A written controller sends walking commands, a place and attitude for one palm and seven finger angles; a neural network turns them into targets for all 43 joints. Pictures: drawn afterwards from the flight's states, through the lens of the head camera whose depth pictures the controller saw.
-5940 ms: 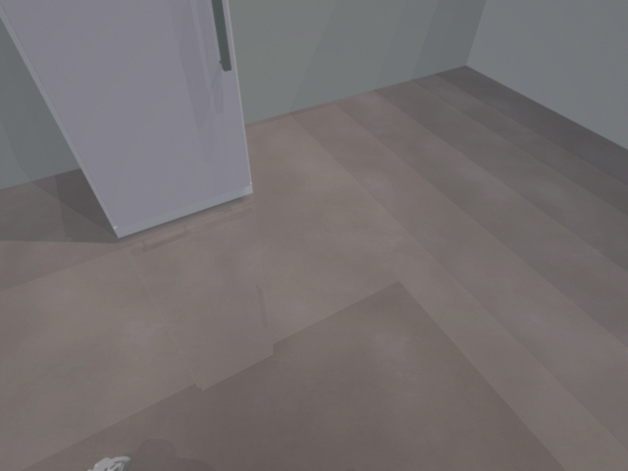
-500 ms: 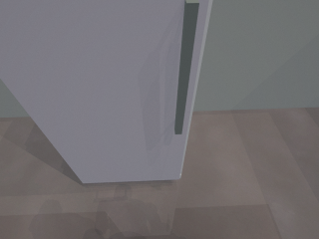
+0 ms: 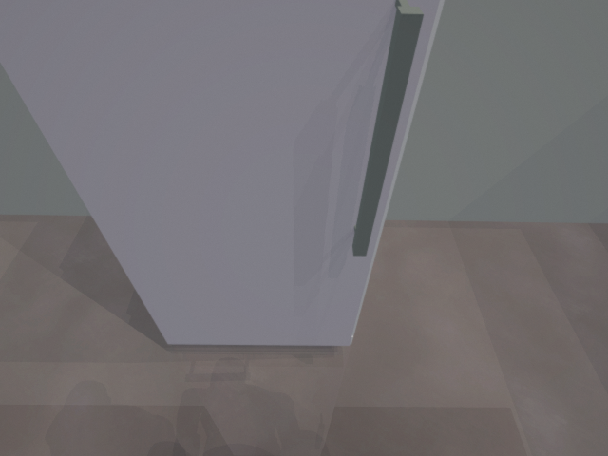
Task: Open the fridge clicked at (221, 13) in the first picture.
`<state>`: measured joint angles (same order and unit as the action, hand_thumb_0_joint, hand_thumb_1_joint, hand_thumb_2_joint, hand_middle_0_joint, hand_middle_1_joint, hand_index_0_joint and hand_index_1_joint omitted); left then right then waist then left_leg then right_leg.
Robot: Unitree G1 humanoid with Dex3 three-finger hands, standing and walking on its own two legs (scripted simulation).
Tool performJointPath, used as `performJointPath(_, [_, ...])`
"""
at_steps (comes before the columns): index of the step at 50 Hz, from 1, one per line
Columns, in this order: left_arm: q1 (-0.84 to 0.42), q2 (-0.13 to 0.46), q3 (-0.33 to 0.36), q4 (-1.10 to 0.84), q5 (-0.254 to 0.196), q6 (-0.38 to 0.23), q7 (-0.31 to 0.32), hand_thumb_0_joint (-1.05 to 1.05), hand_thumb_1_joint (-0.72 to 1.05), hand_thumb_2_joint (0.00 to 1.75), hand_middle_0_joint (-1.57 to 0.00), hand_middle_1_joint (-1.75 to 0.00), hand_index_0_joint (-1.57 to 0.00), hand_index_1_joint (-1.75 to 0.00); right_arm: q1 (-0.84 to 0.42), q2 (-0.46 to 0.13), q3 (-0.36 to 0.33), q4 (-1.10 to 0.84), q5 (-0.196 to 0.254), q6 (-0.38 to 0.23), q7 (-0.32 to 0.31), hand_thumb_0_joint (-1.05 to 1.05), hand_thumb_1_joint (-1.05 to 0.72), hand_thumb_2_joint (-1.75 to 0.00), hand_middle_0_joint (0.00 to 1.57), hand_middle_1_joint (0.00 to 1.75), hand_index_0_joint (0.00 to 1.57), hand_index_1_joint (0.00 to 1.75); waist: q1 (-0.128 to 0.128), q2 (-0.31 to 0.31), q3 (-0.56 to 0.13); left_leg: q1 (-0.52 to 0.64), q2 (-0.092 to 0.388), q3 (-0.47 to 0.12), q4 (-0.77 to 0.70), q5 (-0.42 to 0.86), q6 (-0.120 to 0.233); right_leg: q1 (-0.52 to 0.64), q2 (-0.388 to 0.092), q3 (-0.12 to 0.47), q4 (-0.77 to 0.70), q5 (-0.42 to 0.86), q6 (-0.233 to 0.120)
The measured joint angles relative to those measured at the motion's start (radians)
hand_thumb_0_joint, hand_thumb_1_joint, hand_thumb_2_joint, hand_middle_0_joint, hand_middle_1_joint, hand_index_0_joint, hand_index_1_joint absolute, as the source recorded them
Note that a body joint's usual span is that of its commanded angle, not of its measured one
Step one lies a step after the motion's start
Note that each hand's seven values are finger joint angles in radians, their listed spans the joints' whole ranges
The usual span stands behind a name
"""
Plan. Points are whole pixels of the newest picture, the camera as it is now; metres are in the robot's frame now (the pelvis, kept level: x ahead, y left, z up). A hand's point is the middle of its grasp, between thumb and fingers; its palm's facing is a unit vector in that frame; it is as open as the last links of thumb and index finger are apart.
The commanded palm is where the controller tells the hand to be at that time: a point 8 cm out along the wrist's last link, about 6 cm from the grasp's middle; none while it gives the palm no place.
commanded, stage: come to a stop and stand still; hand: right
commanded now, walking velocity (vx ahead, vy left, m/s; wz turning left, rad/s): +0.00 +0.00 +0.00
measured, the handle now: (375, 155) +0.54 -0.06 +0.12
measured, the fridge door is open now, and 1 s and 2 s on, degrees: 0 0 0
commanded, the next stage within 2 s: look again from close up in 0.22 s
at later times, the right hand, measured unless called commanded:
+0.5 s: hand out of the picture +0.02 -0.18 -0.18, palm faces +0.04 +0.98 -0.20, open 7.4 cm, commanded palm none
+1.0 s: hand out of the picture +0.03 -0.19 -0.18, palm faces +0.02 +0.98 -0.21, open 7.4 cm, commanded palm none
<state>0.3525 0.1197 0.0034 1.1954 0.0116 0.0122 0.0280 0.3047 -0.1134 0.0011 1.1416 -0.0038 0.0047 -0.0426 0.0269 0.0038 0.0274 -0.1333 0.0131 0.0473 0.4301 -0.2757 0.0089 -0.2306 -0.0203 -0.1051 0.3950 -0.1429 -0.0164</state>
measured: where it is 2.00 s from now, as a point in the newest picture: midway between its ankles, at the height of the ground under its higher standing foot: outside the picture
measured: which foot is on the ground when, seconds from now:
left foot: down 0.00-1.00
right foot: down 0.00-1.00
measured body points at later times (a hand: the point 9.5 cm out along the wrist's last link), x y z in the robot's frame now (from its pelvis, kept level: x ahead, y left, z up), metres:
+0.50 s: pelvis +0.02 -0.01 -0.01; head +0.02 +0.00 +0.44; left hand +0.03 +0.21 -0.17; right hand +0.02 -0.23 -0.16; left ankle -0.03 +0.11 -0.74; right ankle +0.05 -0.11 -0.74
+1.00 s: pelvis +0.03 -0.01 +0.00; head +0.03 -0.01 +0.45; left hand +0.07 +0.23 -0.16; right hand +0.03 -0.24 -0.16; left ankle -0.03 +0.11 -0.74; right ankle +0.05 -0.11 -0.74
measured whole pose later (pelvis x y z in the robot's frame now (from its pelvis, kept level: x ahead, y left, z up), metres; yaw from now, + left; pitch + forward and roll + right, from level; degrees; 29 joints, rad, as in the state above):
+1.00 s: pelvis +0.03 -0.01 +0.00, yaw +0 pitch -1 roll +0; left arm 0.21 0.18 -0.01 1.10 0.01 -0.02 0.02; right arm 0.29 -0.18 0.01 1.08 -0.01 -0.01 -0.04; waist 0.00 0.02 0.02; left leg -0.11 0.02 0.05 0.47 -0.34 0.00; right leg -0.23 -0.01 -0.10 0.48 -0.23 -0.03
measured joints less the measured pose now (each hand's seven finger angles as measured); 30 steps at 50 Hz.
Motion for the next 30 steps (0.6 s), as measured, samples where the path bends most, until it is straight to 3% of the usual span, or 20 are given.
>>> performJointPath(10, [-0.023,-0.025,-0.002,-0.007,-0.002,-0.012,0.004,0.00,0.91,0.90,-0.20,-0.29,-0.20,-0.29,0.018,0.017,0.002,0.008,0.001,-0.007,-0.005,0.01,-0.91,-0.89,0.20,0.30,0.19,0.30,-0.007,0.000,0.000,0.007,-0.008,0.003,-0.002,-0.007,0.006,-0.001,-0.008,0.004,0.014,-0.014,0.007])
performJointPath(14, [-0.038,-0.004,-0.003,-0.073,0.005,-0.010,-0.013,0.00,0.90,0.90,-0.20,-0.29,-0.20,-0.29,0.034,0.026,0.016,-0.022,-0.012,-0.030,-0.012,0.01,-0.91,-0.89,0.20,0.30,0.19,0.30,0.002,-0.033,-0.006,-0.020,-0.029,0.023,0.028,-0.023,0.008,-0.076,-0.030,0.032,0.133,-0.071,0.005])
performJointPath(21, [-0.039,0.035,-0.004,-0.118,0.010,-0.026,-0.003,0.02,0.93,0.90,-0.20,-0.29,-0.20,-0.29,0.027,0.001,0.012,-0.049,-0.011,-0.033,-0.008,0.01,-0.91,-0.89,0.20,0.30,0.20,0.30,-0.009,-0.030,-0.027,-0.030,0.005,0.018,0.103,-0.082,-0.008,-0.071,0.000,0.024,0.169,-0.111,-0.012])
performJointPath(30, [-0.081,0.055,-0.010,-0.126,0.006,-0.032,-0.003,0.01,0.93,0.90,-0.20,-0.29,-0.20,-0.29,0.001,-0.043,0.005,-0.078,-0.010,-0.025,-0.004,0.01,-0.91,-0.89,0.20,0.30,0.19,0.30,-0.021,-0.009,-0.029,-0.012,0.020,0.002,0.088,-0.084,-0.015,-0.034,0.015,0.007,0.128,-0.103,-0.016])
